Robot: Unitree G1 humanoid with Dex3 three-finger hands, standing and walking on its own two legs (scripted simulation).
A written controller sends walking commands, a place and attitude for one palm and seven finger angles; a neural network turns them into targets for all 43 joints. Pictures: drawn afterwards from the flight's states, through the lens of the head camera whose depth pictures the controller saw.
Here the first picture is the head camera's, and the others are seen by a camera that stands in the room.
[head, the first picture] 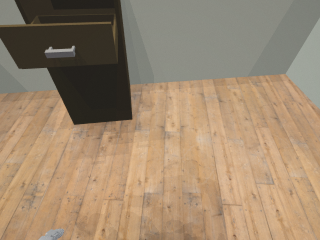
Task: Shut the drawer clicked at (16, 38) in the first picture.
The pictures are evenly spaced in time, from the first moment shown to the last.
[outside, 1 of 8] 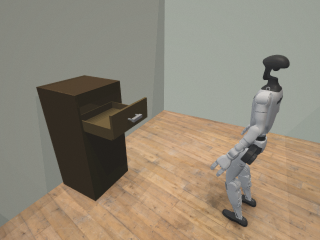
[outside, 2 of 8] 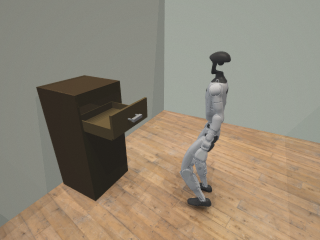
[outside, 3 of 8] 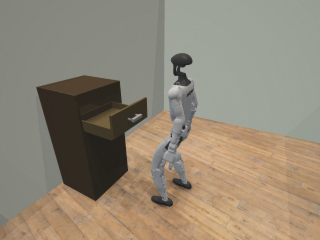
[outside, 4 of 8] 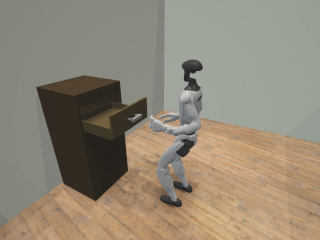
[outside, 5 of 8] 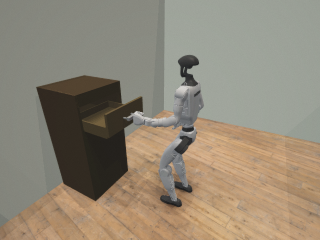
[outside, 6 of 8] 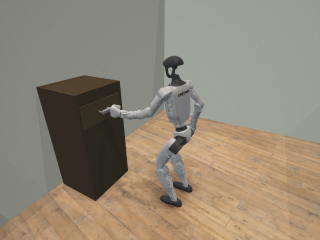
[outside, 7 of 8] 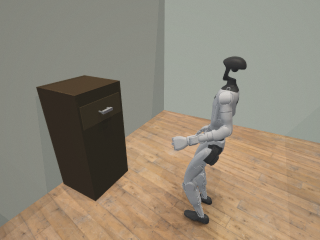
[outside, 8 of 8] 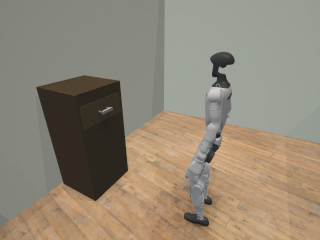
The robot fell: no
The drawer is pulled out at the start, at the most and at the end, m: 0.30 0.30 0.00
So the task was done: yes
